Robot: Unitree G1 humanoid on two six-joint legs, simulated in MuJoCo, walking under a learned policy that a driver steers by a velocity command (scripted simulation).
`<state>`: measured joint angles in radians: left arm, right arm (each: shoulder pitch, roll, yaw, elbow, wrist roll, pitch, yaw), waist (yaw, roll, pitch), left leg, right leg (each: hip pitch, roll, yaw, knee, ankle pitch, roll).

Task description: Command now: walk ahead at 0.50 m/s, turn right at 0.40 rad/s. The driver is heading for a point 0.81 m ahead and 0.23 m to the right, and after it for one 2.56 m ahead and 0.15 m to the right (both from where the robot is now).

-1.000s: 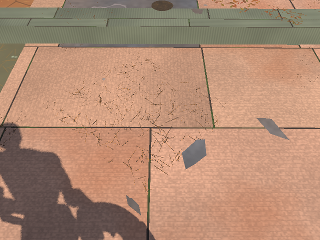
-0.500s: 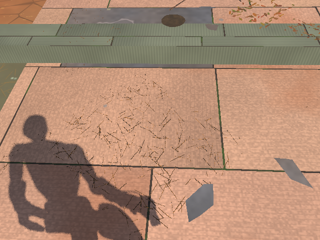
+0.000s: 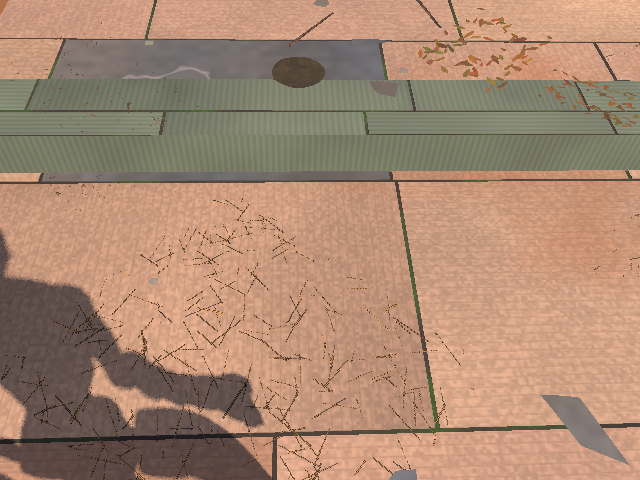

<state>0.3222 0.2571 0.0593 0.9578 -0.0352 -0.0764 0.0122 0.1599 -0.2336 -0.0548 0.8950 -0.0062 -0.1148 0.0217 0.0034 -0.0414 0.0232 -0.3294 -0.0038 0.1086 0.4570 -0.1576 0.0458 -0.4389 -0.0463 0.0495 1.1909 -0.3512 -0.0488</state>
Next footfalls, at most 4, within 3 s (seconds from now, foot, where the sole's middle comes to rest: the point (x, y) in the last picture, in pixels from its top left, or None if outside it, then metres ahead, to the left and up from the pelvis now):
0.42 right None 0.35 -0.18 -0.77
0.94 left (370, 380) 0.70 -0.10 -0.77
1.42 right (504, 330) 0.84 -0.43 -0.77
1.94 left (404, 234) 1.13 -0.21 -0.77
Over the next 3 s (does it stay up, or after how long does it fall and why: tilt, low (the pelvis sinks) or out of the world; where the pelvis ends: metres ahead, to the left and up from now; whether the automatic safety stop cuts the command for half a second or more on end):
stays up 1.58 -0.29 0.15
